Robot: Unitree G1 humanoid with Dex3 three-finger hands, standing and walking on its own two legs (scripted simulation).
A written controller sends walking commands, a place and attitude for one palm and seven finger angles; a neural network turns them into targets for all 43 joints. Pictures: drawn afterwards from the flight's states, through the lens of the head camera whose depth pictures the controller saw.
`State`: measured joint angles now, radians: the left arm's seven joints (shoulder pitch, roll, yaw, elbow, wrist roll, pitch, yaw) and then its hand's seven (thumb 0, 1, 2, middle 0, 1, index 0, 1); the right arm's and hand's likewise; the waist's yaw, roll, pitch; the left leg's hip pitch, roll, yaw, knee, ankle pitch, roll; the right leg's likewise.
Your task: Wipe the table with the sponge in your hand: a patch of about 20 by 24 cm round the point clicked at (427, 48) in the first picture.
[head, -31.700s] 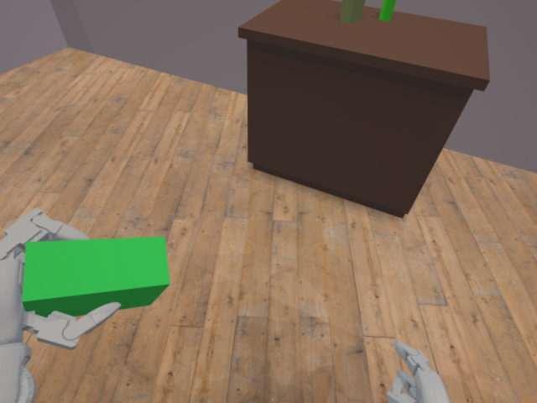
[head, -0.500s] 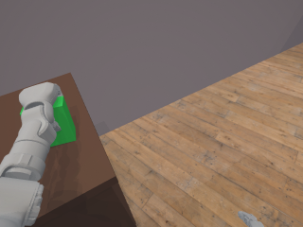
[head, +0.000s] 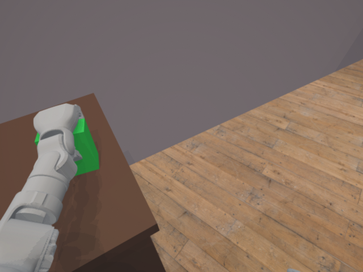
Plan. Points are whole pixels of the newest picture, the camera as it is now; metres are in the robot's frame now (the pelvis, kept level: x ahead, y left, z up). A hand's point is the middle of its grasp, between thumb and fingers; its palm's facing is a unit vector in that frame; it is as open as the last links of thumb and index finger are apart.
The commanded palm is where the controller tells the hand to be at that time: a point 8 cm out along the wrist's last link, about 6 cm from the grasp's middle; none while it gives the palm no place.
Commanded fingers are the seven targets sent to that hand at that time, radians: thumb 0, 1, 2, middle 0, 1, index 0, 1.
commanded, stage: wipe back along the third lane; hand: left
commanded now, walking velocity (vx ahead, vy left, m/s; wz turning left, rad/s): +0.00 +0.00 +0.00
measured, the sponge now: (74, 156) +0.38 +0.30 +0.06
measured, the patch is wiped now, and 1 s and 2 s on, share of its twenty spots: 1.00 1.00 1.00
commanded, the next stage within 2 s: slide back across to the middle lane in 1.38 s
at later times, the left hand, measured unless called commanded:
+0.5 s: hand (67, 143) +0.37 +0.28 +0.12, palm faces +0.12 -0.07 -0.99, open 10.1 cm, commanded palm +0.31 +0.25 +0.15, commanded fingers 0.00 0.10 1.30 -1.20 -1.60 -1.20 -1.60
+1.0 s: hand (78, 160) +0.31 +0.23 +0.13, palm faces +0.25 -0.24 -0.94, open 10.1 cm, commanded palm +0.25 +0.22 +0.15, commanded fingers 0.00 0.10 1.30 -1.20 -1.60 -1.20 -1.60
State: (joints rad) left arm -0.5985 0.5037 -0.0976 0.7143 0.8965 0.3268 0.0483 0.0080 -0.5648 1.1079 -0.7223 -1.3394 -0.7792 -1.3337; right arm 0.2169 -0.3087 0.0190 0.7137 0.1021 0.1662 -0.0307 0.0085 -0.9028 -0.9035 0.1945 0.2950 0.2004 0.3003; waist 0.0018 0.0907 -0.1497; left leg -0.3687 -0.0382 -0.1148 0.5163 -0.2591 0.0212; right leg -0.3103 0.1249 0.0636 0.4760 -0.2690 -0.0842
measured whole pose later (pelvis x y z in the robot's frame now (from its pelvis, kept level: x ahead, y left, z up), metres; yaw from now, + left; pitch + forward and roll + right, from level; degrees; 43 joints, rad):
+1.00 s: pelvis +0.02 +0.05 +0.00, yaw -4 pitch +1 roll +0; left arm -0.08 0.31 -0.31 -0.24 0.90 0.72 0.11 0.01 -0.49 1.08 -0.62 -1.43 -0.71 -1.40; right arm -0.01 -0.27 0.06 0.62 0.10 0.26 0.10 0.01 -0.90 -0.90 0.19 0.29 0.20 0.30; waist 0.09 0.11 -0.11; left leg -0.23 -0.08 -0.03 0.53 -0.31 0.07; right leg -0.19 0.04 0.02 0.51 -0.33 -0.03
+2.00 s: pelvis +0.00 -0.04 +0.00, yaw -10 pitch -1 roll +3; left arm 0.34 0.55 0.05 -0.39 0.69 0.60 0.01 -0.02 -0.52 1.08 -0.68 -1.38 -0.76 -1.34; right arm 0.02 -0.30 0.05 0.61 0.08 0.18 -0.05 0.01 -0.90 -0.90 0.19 0.29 0.20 0.30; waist 0.08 0.11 -0.08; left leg -0.20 -0.01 -0.09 0.55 -0.27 0.04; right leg -0.18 0.16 0.08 0.53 -0.30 -0.14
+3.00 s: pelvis -0.02 +0.01 +0.00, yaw -4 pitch -1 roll +1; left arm -0.08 0.52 -0.07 -0.01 0.88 0.61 -0.07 -0.01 -0.57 1.10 -0.74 -1.33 -0.82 -1.29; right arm 0.06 -0.30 0.07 0.67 0.08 0.10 -0.08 0.01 -0.90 -0.90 0.20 0.30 0.20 0.30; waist 0.09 0.11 -0.07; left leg -0.23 -0.06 -0.10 0.50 -0.25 0.00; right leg -0.22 0.09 0.01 0.53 -0.29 -0.09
